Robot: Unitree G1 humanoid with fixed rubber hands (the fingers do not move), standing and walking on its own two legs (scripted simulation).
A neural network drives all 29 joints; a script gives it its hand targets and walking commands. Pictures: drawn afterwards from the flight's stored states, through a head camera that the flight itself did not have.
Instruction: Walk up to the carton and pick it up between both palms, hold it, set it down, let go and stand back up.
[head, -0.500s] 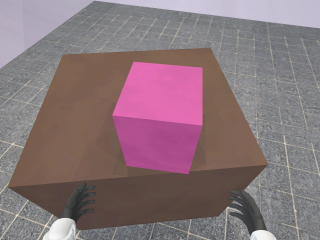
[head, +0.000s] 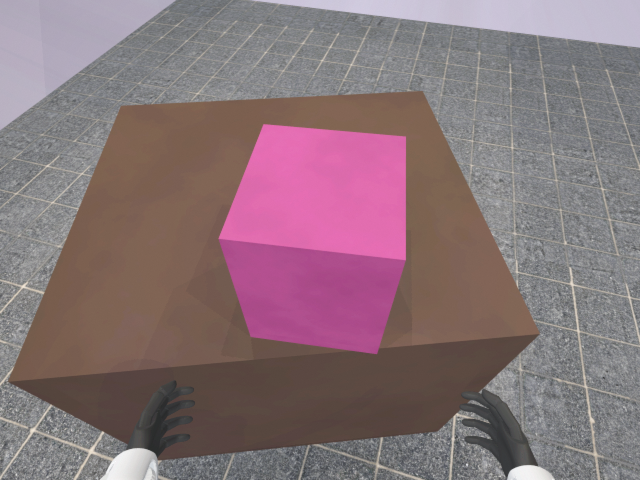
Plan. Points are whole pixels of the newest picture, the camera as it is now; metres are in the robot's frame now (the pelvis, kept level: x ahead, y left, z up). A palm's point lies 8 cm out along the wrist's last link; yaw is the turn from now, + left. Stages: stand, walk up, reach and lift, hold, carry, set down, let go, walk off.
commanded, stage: let go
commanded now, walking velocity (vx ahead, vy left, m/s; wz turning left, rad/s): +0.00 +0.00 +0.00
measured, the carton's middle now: (322, 244) +0.42 +0.02 +0.02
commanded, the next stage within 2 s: stand in 0.32 s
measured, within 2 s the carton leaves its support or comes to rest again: neither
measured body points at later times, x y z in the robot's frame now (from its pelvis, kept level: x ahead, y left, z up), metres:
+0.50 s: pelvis +0.00 +0.00 +0.00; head +0.03 +0.00 +0.45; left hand +0.18 +0.26 -0.08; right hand +0.17 -0.26 -0.09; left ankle +0.00 +0.11 -0.75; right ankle -0.02 -0.15 -0.75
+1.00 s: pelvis +0.02 +0.00 +0.00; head +0.05 +0.00 +0.44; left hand +0.18 +0.26 -0.09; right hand +0.18 -0.28 -0.10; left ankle +0.00 +0.11 -0.75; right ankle -0.02 -0.15 -0.75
